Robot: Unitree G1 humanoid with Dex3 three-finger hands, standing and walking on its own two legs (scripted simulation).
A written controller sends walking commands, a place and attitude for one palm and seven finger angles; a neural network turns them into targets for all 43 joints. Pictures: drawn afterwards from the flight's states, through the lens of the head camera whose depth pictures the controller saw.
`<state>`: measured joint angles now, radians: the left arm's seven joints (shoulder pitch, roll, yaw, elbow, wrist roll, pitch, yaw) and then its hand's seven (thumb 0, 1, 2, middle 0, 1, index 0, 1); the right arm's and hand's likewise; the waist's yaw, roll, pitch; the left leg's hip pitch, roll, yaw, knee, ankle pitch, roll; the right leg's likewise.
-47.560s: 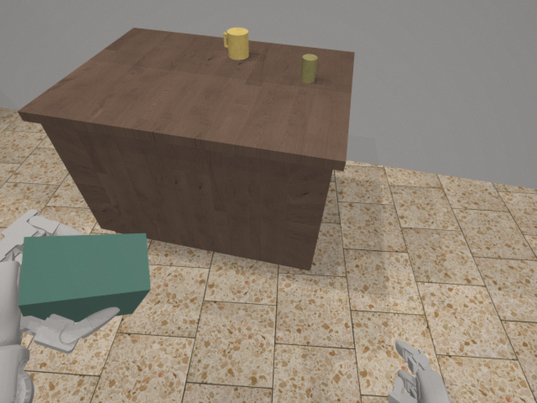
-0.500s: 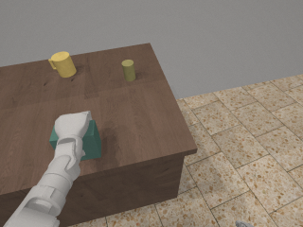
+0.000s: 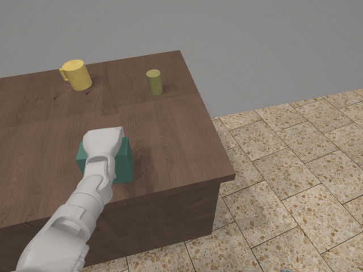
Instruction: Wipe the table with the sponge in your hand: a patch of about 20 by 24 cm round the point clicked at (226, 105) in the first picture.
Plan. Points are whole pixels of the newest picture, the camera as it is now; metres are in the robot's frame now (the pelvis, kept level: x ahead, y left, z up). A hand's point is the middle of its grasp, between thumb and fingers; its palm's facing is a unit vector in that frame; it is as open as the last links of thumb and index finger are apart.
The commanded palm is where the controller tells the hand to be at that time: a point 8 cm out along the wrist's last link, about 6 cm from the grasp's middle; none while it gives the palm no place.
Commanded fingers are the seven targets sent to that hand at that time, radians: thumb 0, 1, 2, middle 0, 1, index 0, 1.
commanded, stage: slide across to the third lane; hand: left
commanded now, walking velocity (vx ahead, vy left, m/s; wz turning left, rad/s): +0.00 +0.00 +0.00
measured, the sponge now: (109, 166) +0.38 +0.23 -0.02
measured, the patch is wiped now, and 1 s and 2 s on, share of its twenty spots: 0.50 0.50 0.75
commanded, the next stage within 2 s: wipe forward along the third lane in 0.74 s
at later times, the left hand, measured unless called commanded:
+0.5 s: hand (111, 154) +0.39 +0.22 +0.02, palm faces -0.10 +0.02 -0.99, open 10.5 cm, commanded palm +0.37 +0.19 +0.06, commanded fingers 0.00 0.10 1.30 -1.20 -1.60 -1.20 -1.60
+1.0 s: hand (111, 153) +0.39 +0.22 +0.02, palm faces -0.11 +0.02 -0.99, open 10.4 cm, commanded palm +0.38 +0.20 +0.05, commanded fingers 0.00 0.10 1.30 -1.20 -1.60 -1.20 -1.60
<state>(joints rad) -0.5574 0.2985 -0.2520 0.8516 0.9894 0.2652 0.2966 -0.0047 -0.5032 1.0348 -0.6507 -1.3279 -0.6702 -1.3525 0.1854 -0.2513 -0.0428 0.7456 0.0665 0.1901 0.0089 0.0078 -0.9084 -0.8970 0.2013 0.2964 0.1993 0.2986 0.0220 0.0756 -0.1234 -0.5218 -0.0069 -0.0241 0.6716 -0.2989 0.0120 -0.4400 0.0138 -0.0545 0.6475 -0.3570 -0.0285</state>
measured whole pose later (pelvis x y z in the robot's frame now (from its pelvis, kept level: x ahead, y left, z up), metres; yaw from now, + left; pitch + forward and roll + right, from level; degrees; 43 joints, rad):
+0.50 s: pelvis +0.00 -0.01 +0.00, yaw -1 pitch +9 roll -1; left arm -0.58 0.32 -0.22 0.92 0.99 0.24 0.31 0.00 -0.51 1.04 -0.66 -1.32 -0.68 -1.34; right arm 0.21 -0.26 -0.05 0.75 0.07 0.18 0.00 0.01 -0.91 -0.90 0.20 0.30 0.20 0.30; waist 0.00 0.07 -0.12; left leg -0.52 0.01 -0.02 0.65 -0.29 0.00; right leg -0.45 0.03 -0.05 0.64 -0.34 -0.04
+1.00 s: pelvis +0.00 -0.01 +0.00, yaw +0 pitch +9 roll -1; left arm -0.60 0.31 -0.22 0.92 1.01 0.24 0.29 0.00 -0.52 1.04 -0.68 -1.31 -0.70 -1.33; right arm 0.19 -0.26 -0.04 0.74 0.07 0.18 -0.01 0.01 -0.91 -0.90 0.20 0.30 0.20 0.30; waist 0.01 0.07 -0.12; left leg -0.52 0.00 -0.02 0.65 -0.29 0.00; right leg -0.44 0.02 -0.05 0.64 -0.35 -0.04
